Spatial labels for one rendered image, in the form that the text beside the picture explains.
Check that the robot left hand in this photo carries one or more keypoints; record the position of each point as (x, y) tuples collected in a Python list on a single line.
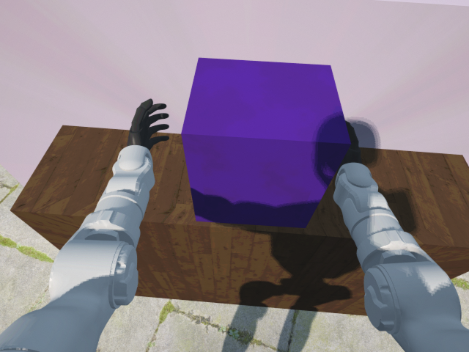
[(140, 130)]

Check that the right robot forearm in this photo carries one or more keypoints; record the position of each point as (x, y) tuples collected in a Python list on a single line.
[(371, 223)]

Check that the carton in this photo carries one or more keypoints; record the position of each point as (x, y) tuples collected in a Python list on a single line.
[(262, 140)]

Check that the robot left upper arm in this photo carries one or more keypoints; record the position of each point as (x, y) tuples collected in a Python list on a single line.
[(90, 280)]

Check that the pedestal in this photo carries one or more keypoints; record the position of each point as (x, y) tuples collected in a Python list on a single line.
[(313, 269)]

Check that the robot right upper arm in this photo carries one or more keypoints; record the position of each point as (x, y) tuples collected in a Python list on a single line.
[(415, 303)]

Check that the left robot forearm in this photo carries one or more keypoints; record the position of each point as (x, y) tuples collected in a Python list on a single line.
[(122, 206)]

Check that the robot right hand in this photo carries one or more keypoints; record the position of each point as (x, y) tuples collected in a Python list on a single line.
[(353, 154)]

